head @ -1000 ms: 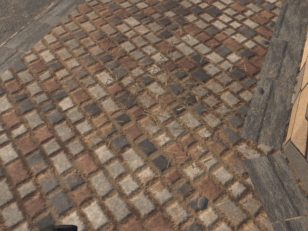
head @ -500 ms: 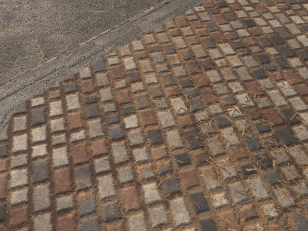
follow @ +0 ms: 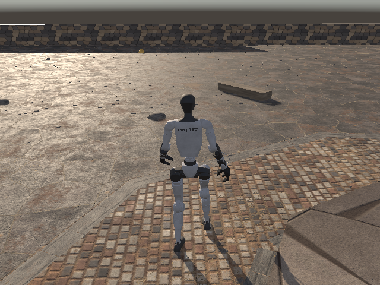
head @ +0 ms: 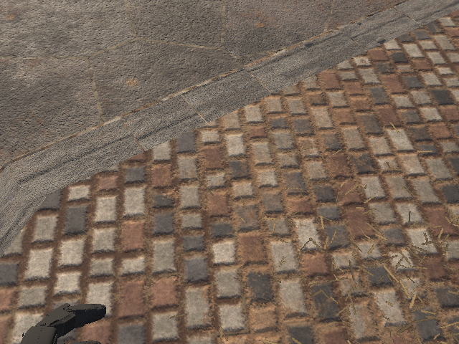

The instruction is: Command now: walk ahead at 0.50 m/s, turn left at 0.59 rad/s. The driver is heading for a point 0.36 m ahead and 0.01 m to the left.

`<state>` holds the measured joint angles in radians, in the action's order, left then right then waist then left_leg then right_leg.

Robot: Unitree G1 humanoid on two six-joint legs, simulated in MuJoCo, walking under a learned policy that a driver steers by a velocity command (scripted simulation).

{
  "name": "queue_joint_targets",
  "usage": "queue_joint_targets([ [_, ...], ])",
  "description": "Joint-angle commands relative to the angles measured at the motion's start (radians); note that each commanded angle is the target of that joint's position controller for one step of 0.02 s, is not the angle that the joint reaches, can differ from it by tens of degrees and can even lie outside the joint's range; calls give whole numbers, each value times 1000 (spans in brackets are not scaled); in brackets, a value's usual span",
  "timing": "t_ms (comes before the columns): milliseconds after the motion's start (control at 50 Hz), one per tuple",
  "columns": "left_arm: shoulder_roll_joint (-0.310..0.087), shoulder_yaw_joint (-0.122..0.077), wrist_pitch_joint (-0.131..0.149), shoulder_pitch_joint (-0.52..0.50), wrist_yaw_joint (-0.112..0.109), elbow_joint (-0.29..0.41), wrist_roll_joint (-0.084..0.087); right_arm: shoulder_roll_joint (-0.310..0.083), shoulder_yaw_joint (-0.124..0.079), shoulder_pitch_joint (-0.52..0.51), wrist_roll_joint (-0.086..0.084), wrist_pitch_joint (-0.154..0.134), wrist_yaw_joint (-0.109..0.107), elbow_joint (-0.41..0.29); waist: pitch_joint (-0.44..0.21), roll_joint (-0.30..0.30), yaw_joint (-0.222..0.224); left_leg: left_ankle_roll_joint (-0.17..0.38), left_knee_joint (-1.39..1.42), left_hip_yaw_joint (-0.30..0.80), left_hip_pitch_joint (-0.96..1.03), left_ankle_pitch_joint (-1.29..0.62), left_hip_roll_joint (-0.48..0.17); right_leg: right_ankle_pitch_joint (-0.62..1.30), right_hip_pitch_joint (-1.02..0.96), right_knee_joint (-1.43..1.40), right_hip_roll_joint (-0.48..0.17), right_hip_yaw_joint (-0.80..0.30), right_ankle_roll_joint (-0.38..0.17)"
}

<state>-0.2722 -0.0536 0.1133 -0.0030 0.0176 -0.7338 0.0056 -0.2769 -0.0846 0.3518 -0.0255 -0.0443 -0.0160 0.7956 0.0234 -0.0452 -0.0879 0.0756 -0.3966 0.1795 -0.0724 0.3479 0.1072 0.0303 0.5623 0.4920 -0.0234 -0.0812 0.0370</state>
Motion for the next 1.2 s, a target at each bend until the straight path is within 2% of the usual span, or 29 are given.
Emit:
queue_joint_targets([
  [20, -133, -40, 33, -14, 6, 73, 5, -151, -38, -5, 2, 0, -11, -52, -30, 183, 61, 109, -15, 231, -19, -348, -254, -85, -140, -38, 21, 15, -39],
  [40, -156, -54, 38, 84, 1, 49, -1, -132, -30, -23, 4, 1, -9, -63, -79, 179, 114, 84, -104, 213, -38, -413, -212, -70, -282, -76, 21, 30, -68],
  [60, -200, -66, 41, 227, -4, 28, -20, -82, -9, -33, 15, -2, -3, -80, -208, 127, 181, 52, -325, 150, -118, -382, -161, -81, -520, -41, -93, -62, -130],
  [80, -284, -89, 32, 365, -6, -1, -39, -18, 9, 103, -3, -11, -4, -95, -373, -133, 155, -29, -676, 17, -450, -72, -17, -250, -905, -75, -320, -459, -288],
  [100, -225, -78, 24, 387, 6, -24, -13, -62, 12, 143, -15, -17, -4, -85, -374, -256, 148, -42, -841, 16, -632, 244, -34, -467, -945, -186, -396, -726, -328],
  [120, -144, -55, 18, 335, 7, -12, 1, -141, -7, 69, -18, -15, -2, -75, -218, -130, 165, -43, -910, 31, -696, 170, -85, -563, -820, -209, -357, -611, -285],
  [140, -117, -44, 8, 278, 6, -3, -4, -148, -8, -13, -7, -12, -3, -90, -119, -46, 159, -45, -906, -14, -684, 95, -121, -491, -683, -220, -312, -469, -251],
  [160, -100, -36, 1, 236, 7, -7, -11, -136, -8, -68, 7, -15, -1, -107, -43, -16, 141, -44, -850, -30, -666, 44, -146, -383, -556, -248, -270, -370, -246],
  [200, -81, -25, 4, 211, 6, -16, -20, -101, -8, -66, 6, -13, 7, -109, -16, -49, 100, -39, -757, -46, -584, -11, -190, -247, -441, -292, -214, -249, -234],
  [220, -83, -25, 7, 217, 7, -25, -14, -80, -3, -57, 5, -11, 9, -105, -22, -57, 93, -42, -721, -64, -567, -18, -196, -202, -425, -309, -204, -213, -243],
  [260, -113, -31, 13, 219, 6, -41, -10, -56, 6, -88, 18, -8, 7, -119, -4, -43, 84, -64, -615, -97, -561, -41, -200, 88, -400, -316, -209, -135, -267],
  [300, -138, -36, 7, 214, 0, -53, -8, -32, 19, -123, 31, -12, 8, -131, -27, -31, 83, -84, -474, -126, -507, -128, -198, 335, -392, -292, -191, -37, -261],
  [340, -154, -38, -9, 230, -8, -66, -2, -21, 26, -167, 25, -18, 16, -135, -55, -44, 104, -88, -339, -161, -424, -265, -171, 402, -384, -278, -157, 39, -234],
  [420, -165, -35, -34, 284, -16, -103, 11, -49, 20, -253, 23, -19, 29, -159, -74, -59, 127, -69, -181, -158, -359, -348, -133, 343, -458, -211, -172, 35, -201],
  [480, -154, -29, -43, 268, -20, -113, 20, -92, -1, -168, 40, -22, 28, -126, -111, -33, 67, -18, -29, -171, -171, -445, -106, 273, -451, -60, -139, 33, -145],
  [500, -124, -17, -37, 301, -19, -114, 1, -155, -17, -117, 48, -23, 18, -121, -163, 34, 57, 19, -35, -97, -26, -775, -195, 153, -388, 60, -83, 70, -95],
  [520, -55, 9, -27, 401, -15, -114, -27, -197, -18, -76, 73, -12, 8, -128, -282, 199, 89, 152, -126, 111, 245, -1120, -406, -258, -177, 280, -8, 108, -31],
  [540, -40, 23, -37, 438, -13, -131, -18, -122, 3, -54, 61, 1, 11, -114, -381, 288, 71, 261, -91, 242, 268, -1085, -506, -710, -119, 449, 9, 50, 5],
  [560, -103, 6, -55, 393, -12, -129, 1, -79, 17, -71, 41, 9, 20, -103, -331, 223, 62, 240, -47, 228, 190, -857, -459, -753, -80, 506, -17, 13, 16],
  [580, -116, 0, -75, 338, -19, -118, 9, -76, 20, -126, 34, 11, 25, -102, -239, 179, 72, 199, -10, 186, 104, -685, -419, -718, -39, 524, -35, 22, 21],
  [620, -116, -7, -112, 302, -41, -117, -6, -92, 19, -242, 41, 12, 25, -109, -147, 158, 110, 154, 67, 117, -102, -478, -371, -609, -101, 456, -65, 21, 37],
  [680, -73, 1, -130, 342, -54, -147, -11, -87, 15, -308, 56, 18, 17, -97, -134, 197, 143, 131, 109, 5, -270, -363, -299, -458, -284, 307, -42, 65, 41],
  [740, -54, 4, -127, 331, -50, -161, -17, -64, 23, -313, 43, 23, 11, -68, -134, 179, 148, 103, 97, -28, -302, -160, -271, -249, -404, 104, -23, 93, 15],
  [780, -75, 4, -126, 299, -45, -149, -42, -29, 35, -260, 39, 23, 12, -30, -89, 131, 136, 19, 87, -43, -343, 76, -220, -159, -454, -20, -51, 56, -21],
  [800, -125, -2, -126, 275, -49, -129, -39, -32, 35, -237, 46, 24, 13, -18, -37, 66, 106, -23, 49, -68, -345, 135, -179, -196, -406, -71, -109, 2, -50],
  [820, -162, -14, -125, 236, -50, -143, -23, -26, 32, -209, 42, 26, 9, -14, 4, -64, 61, -53, 30, -130, -268, 50, -125, -416, -258, -91, -101, 5, -80],
  [860, -89, 3, -107, 210, -46, -149, -28, -52, 24, -240, 40, 28, -2, 0, 22, -68, 78, -57, -36, -141, -147, -82, -125, -497, -159, -145, -78, 9, -56],
  [940, -83, 7, -80, 240, -44, -177, -16, -48, 20, -212, 38, 30, -6, 48, -26, -15, 91, -37, -57, -134, -126, -249, -138, -284, -260, -92, -57, 38, -31],
  [1200, -69, 14, -96, 256, -47, -235, -9, -58, 16, -201, 25, 49, -19, 177, -40, 48, 95, -50, -74, -143, -72, -393, -144, -103, -329, -70, -31, 67, -44],
])
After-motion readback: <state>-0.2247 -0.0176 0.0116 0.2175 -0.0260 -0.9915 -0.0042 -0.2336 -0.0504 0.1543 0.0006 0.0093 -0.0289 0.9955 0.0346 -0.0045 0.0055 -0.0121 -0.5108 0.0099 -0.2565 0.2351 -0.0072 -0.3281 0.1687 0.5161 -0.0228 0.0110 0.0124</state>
